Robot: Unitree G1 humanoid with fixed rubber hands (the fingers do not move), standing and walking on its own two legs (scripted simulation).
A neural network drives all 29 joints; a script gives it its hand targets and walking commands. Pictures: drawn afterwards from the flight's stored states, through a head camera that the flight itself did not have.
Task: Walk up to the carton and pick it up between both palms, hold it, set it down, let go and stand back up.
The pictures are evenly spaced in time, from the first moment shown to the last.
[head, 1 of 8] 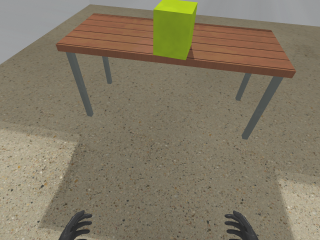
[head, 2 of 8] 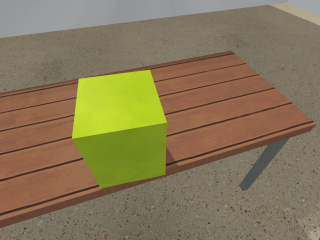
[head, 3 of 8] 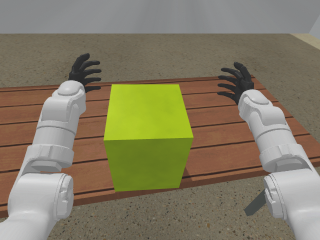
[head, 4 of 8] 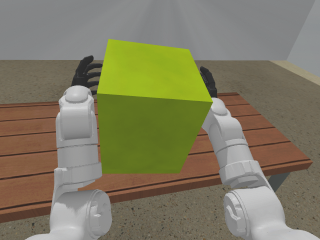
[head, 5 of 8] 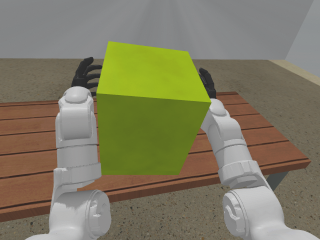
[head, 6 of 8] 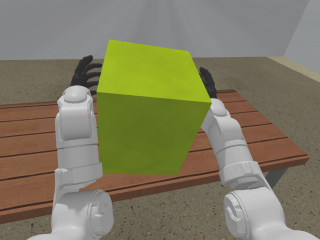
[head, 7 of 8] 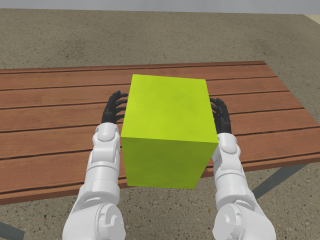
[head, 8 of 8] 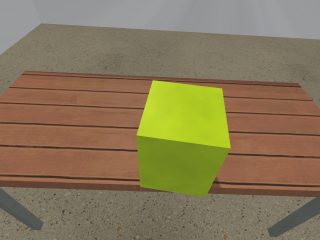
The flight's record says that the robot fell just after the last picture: no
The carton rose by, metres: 0.19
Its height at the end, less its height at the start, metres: +0.00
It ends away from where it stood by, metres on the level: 0.03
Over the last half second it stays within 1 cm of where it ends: yes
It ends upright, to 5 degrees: yes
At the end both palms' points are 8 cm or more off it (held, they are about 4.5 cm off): yes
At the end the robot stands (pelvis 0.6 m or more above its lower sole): yes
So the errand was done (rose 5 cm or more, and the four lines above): yes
